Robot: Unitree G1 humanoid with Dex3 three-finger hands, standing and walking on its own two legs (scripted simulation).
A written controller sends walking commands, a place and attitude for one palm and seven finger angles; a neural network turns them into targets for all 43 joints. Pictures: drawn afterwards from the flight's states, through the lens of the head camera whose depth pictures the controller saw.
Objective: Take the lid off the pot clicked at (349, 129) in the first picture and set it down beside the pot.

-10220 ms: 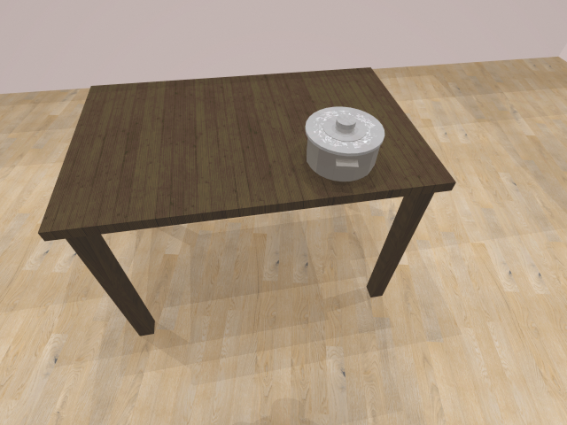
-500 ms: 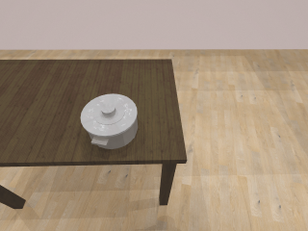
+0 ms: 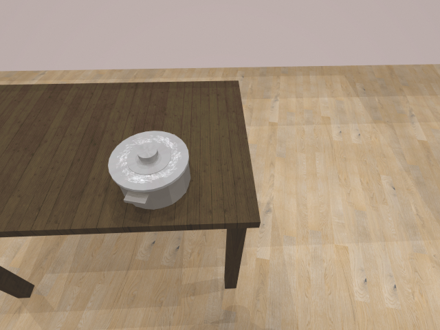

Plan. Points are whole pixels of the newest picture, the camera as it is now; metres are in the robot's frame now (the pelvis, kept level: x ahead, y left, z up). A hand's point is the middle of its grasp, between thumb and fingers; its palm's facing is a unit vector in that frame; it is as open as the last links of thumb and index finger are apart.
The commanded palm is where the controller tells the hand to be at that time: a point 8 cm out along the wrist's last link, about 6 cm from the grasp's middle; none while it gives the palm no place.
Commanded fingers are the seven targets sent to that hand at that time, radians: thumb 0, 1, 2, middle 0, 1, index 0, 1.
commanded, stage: shuffle to correct the standing spot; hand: left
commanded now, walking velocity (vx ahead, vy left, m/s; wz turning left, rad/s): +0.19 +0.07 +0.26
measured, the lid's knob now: (147, 152) +0.50 +0.21 +0.00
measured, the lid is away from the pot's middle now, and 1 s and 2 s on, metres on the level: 0.00 0.00 0.00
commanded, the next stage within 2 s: come to a stop and stand still in 0.16 s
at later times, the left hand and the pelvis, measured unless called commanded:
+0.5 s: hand out of the picture +0.14 +0.21 -0.17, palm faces +0.09 -0.97 -0.24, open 7.4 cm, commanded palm none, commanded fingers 0.00 0.90 0.90 -0.20 -0.30 -0.20 -0.30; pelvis +0.08 +0.01 +0.00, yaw +6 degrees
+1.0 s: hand out of the picture +0.12 +0.26 -0.18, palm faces +0.13 -0.96 -0.27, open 7.4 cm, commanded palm none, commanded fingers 0.00 0.90 0.90 -0.20 -0.30 -0.20 -0.30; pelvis +0.09 +0.05 -0.02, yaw +6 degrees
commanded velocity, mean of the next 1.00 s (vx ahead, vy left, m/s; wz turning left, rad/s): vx -0.03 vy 0.03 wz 0.04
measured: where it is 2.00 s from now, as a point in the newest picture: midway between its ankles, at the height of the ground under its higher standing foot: outside the picture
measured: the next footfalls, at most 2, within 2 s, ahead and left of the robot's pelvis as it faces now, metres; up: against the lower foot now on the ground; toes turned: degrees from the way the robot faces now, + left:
right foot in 0.54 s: +0.14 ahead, -0.09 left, +0.00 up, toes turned +4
left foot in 0.88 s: +0.11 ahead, +0.16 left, +0.00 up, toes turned +6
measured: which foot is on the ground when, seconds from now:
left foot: down 0.00-0.56, up 0.58-0.86, down 0.88-1.00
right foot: down 0.00-0.24, up 0.26-0.52, down 0.54-1.00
